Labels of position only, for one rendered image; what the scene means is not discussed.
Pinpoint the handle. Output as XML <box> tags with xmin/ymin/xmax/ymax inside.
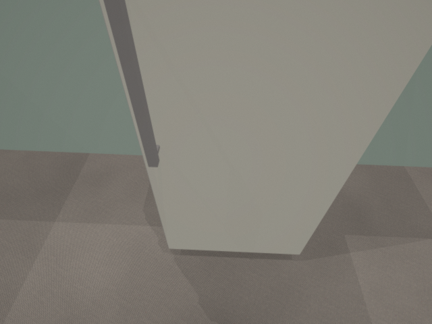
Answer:
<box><xmin>103</xmin><ymin>0</ymin><xmax>160</xmax><ymax>167</ymax></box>

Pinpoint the fridge door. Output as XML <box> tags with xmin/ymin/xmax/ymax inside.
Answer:
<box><xmin>99</xmin><ymin>0</ymin><xmax>432</xmax><ymax>254</ymax></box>

